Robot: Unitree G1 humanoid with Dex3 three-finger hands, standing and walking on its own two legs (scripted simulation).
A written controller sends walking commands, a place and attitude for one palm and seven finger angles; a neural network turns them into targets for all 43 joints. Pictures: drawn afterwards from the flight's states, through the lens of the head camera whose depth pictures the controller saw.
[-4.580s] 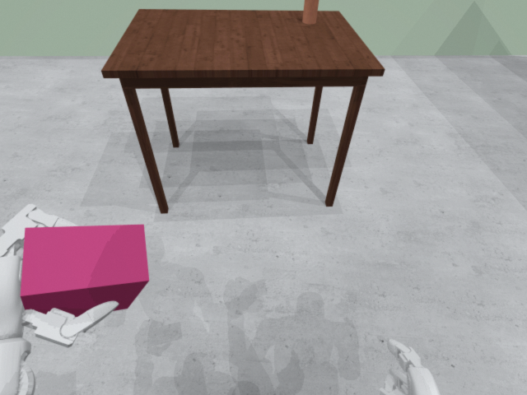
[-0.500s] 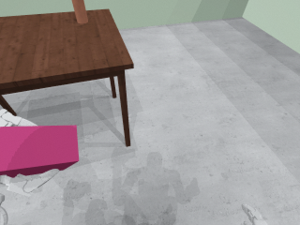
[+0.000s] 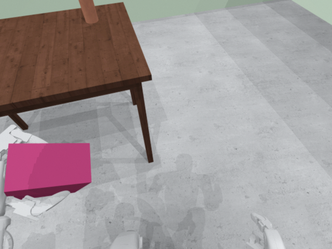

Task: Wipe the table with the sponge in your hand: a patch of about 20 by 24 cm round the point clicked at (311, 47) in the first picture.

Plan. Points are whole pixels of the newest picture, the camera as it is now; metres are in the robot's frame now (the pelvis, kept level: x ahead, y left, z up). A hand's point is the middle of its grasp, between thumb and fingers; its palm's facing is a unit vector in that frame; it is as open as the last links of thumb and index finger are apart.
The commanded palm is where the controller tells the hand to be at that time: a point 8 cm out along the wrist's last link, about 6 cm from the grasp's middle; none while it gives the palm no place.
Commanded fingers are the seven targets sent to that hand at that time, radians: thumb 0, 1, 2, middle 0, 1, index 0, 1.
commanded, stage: take the last steps up to it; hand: left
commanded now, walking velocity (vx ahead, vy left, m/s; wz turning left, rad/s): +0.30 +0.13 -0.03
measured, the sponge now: (59, 172) +0.22 +0.21 +0.14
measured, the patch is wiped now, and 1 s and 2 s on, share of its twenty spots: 0.00 0.00 0.00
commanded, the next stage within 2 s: come to a stop and stand still in 1.30 s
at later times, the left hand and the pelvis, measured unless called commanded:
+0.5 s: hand (56, 112) +0.34 +0.24 +0.16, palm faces +0.35 -0.77 -0.54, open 10.8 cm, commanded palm +0.29 +0.29 +0.17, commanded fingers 0.00 0.10 1.30 -1.20 -1.60 -1.20 -1.60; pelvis +0.12 +0.02 -0.02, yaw -2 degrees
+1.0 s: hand (55, 71) +0.47 +0.30 +0.16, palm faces +0.39 -0.82 -0.42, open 10.8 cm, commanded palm +0.40 +0.34 +0.17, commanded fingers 0.00 0.10 1.30 -1.20 -1.60 -1.20 -1.60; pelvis +0.23 +0.06 -0.02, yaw -2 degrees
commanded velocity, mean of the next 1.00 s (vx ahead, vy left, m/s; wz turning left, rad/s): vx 0.27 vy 0.11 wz -0.01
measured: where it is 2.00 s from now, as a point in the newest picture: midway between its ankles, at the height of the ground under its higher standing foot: (163, 226)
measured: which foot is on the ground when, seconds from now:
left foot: up 0.00-0.12, down 0.14-0.46, up 0.48-0.88, down 0.90-1.00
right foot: down 0.00-0.14, up 0.16-0.42, down 0.44-0.90, up 0.92-1.00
